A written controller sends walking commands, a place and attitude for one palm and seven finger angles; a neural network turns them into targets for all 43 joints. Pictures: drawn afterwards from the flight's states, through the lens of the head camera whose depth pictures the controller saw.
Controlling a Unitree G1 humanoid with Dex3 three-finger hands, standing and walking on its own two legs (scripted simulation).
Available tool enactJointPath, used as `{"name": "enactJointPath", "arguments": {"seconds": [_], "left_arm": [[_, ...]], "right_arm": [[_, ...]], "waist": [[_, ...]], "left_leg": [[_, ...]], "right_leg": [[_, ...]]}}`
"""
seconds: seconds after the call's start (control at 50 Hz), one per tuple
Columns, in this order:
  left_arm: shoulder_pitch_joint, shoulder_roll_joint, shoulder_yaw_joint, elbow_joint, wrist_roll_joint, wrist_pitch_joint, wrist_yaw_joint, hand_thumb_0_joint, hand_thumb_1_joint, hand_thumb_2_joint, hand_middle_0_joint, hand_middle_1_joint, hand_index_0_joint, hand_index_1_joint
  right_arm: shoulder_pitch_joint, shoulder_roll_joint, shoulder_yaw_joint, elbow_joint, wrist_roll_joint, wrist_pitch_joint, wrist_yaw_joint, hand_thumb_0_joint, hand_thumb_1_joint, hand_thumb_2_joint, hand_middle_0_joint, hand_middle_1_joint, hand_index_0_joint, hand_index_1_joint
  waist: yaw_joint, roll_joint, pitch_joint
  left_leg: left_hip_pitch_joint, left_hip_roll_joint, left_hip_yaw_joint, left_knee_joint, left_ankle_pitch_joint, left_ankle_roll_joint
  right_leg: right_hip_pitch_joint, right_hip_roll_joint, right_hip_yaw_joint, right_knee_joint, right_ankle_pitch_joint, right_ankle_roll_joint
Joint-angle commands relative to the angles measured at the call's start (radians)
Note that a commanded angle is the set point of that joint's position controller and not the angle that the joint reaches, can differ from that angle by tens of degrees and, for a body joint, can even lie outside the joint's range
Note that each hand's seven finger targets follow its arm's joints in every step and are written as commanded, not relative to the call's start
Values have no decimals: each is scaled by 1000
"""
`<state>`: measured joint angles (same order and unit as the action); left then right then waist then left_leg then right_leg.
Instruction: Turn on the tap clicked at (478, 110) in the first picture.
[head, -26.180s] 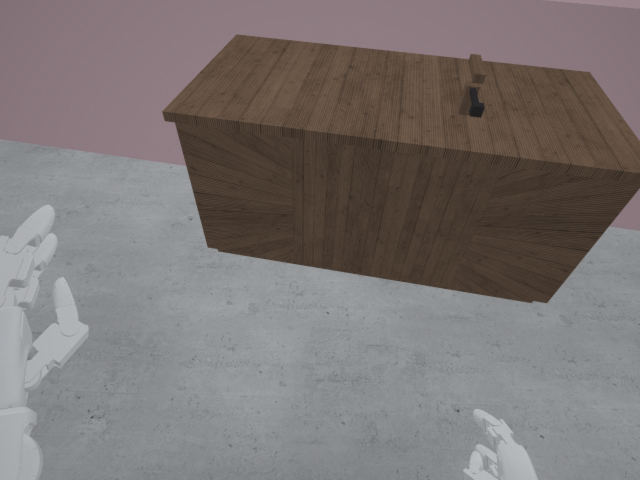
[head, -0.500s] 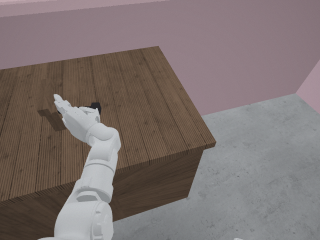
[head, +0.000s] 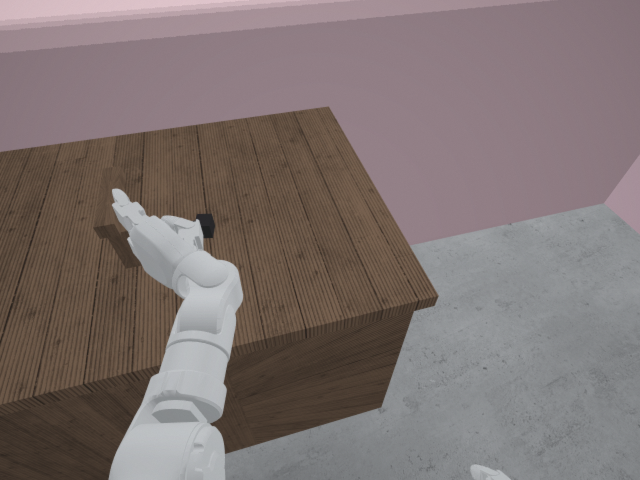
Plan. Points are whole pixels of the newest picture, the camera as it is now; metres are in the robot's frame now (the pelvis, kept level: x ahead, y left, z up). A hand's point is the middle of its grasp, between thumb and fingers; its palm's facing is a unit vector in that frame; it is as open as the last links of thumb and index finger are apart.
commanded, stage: lift the hand up off the lever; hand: left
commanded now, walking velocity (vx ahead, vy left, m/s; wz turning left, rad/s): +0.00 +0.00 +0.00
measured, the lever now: (204, 226) +0.49 +0.20 +0.03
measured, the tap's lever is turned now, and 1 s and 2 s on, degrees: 77 77 77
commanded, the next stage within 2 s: draw the hand back beside the body in 0.24 s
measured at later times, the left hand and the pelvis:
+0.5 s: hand (219, 226) +0.40 +0.14 +0.13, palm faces +0.48 -0.87 -0.10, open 7.8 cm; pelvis -0.01 +0.00 +0.01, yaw -2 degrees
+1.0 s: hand (151, 288) +0.29 +0.19 +0.15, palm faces +0.18 -0.96 -0.23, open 7.6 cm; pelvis +0.00 +0.01 +0.03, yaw -3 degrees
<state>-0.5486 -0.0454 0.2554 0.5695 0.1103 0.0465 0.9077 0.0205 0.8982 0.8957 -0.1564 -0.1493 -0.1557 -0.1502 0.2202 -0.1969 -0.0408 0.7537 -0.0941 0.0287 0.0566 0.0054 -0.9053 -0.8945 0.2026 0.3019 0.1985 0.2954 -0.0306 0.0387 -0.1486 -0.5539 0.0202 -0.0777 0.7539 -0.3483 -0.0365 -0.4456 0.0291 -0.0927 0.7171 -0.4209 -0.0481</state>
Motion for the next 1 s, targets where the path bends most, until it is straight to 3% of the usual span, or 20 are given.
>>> {"name": "enactJointPath", "arguments": {"seconds": [0.0,0.08,0.1,0.32,0.34,0.38,0.44,0.48,0.5,0.52,0.54,0.58,0.62,0.68,0.7,0.78,0.8,0.88,0.92,0.98], "left_arm": [[-422,120,-33,-213,34,-28,2,0,900,900,-150,-150,-150,-150],[-450,75,-76,-207,46,-19,10,0,900,900,-150,-150,-150,-150],[-441,120,-33,-202,49,-19,13,0,900,900,-150,-150,-150,-150],[-494,115,-43,-177,44,-27,8,0,900,900,-150,-150,-150,-150],[-416,100,-235,-273,93,-43,-152,0,900,900,-151,-153,-151,-153],[-359,202,-168,-373,49,-74,-283,0,900,900,-153,-159,-153,-159],[-178,266,-139,-372,-57,-105,-488,0,900,900,-156,-168,-156,-168],[-71,317,-44,-410,-140,-102,-528,0,900,900,-158,-174,-158,-174],[-19,362,20,-432,-160,-95,-518,0,900,900,-159,-177,-159,-177],[5,331,-6,-474,-168,-88,-507,0,900,900,-160,-180,-160,-180],[179,503,-16,-388,-112,-99,-602,0,900,900,-161,-183,-161,-183],[142,490,-52,-529,-147,-141,-687,0,900,900,-163,-189,-163,-189],[102,516,-62,-648,-157,-178,-726,0,900,900,-165,-195,-165,-195],[152,476,-117,-683,-163,-207,-755,0,900,900,-168,-204,-168,-204],[133,457,-146,-707,-161,-216,-763,0,900,900,-169,-207,-169,-207],[253,425,-168,-700,-164,-237,-778,0,900,900,-173,-219,-173,-219],[272,436,-155,-700,-162,-239,-781,0,900,900,-174,-222,-174,-222],[366,485,-80,-744,-168,-251,-787,0,900,900,-178,-234,-178,-234],[391,500,-52,-790,-169,-251,-791,0,900,900,-180,-240,-180,-240],[461,512,-23,-845,-175,-241,-795,0,900,900,-183,-249,-183,-249]], "right_arm": [[-88,-118,-32,-113,9,-35,-15,0,-900,-900,200,300,200,300],[-96,-108,-26,-112,5,-41,-13,0,-900,-900,200,300,200,300],[-93,-112,-28,-105,5,-40,-16,0,-900,-900,200,300,200,300],[-98,-109,-24,-108,10,-38,-21,0,-900,-900,200,300,200,300],[-68,-124,-30,-132,17,-18,-38,0,-900,-900,200,300,200,300],[-54,-124,-29,-176,43,-13,-67,0,-900,-900,200,300,200,300],[-50,-123,-7,-204,76,-3,-97,0,-900,-900,200,300,200,300],[-83,-123,7,-241,89,-4,-115,0,-900,-900,200,300,200,300],[-98,-121,11,-249,93,-4,-119,0,-900,-900,200,300,200,300],[-113,-115,19,-262,95,-9,-117,0,-900,-900,200,300,200,300],[-35,-125,1,-233,101,-9,-99,0,-900,-900,200,300,200,300],[-77,-129,5,-282,114,-20,-96,0,-900,-900,200,300,200,300],[-105,-133,7,-291,118,-47,-98,0,-900,-900,200,300,200,300],[-115,-140,7,-286,117,-92,-99,0,-900,-900,200,300,200,300],[-121,-140,8,-284,119,-103,-99,0,-900,-900,200,300,200,300],[-126,-148,7,-270,115,-129,-101,0,-900,-900,200,300,200,300],[-130,-148,7,-265,115,-130,-103,0,-900,-900,200,300,200,300],[-147,-148,10,-270,108,-128,-106,0,-900,-900,200,300,200,300],[-152,-139,15,-272,107,-122,-107,0,-900,-900,200,300,200,300],[-160,-131,19,-285,103,-121,-106,0,-900,-900,200,300,200,300]], "waist": [[-5,-63,-245],[-11,-64,-242],[-2,-54,-248],[-15,-66,-248],[-47,-89,-266],[-8,-40,-333],[10,-97,-233],[57,-112,-211],[83,-67,-204],[78,-88,-176],[39,-110,-114],[40,-80,-71],[34,34,-34],[24,-2,4],[16,38,19],[25,-43,39],[30,-11,44],[54,-73,30],[59,-4,32],[69,1,32]], "left_leg": [[189,-23,50,-59,315,39],[190,-26,54,-57,308,41],[192,-26,50,-59,309,40],[173,-27,48,-55,277,42],[220,-29,73,-57,312,55],[273,-32,82,-73,367,65],[267,-26,78,-115,332,67],[248,-33,88,-147,281,67],[253,-36,89,-163,279,65],[253,-35,93,-173,273,65],[304,-7,93,-215,242,65],[348,-15,106,-249,249,76],[412,-16,103,-274,243,71],[469,-11,93,-300,231,74],[496,-13,89,-311,222,74],[518,-8,77,-336,217,76],[530,-9,77,-345,211,74],[519,-7,78,-359,237,75],[523,-8,79,-366,253,69],[524,-2,82,-361,294,68]], "right_leg": [[91,-24,19,-124,401,18],[80,-27,19,-123,394,19],[84,-24,20,-125,389,17],[68,-30,29,-125,365,22],[94,-26,56,-102,452,18],[171,-26,73,-111,550,17],[207,-18,75,-143,560,24],[271,-25,87,-187,557,43],[290,-23,86,-198,534,40],[290,-26,83,-210,523,47],[296,-37,94,-239,524,46],[307,-32,99,-279,512,42],[278,-24,96,-315,447,30],[257,-13,92,-354,398,29],[240,-12,90,-365,375,27],[258,-12,84,-378,351,27],[255,-12,81,-385,334,25],[307,-17,79,-383,365,25],[319,-21,77,-383,375,21],[337,-22,78,-384,419,19]]}}
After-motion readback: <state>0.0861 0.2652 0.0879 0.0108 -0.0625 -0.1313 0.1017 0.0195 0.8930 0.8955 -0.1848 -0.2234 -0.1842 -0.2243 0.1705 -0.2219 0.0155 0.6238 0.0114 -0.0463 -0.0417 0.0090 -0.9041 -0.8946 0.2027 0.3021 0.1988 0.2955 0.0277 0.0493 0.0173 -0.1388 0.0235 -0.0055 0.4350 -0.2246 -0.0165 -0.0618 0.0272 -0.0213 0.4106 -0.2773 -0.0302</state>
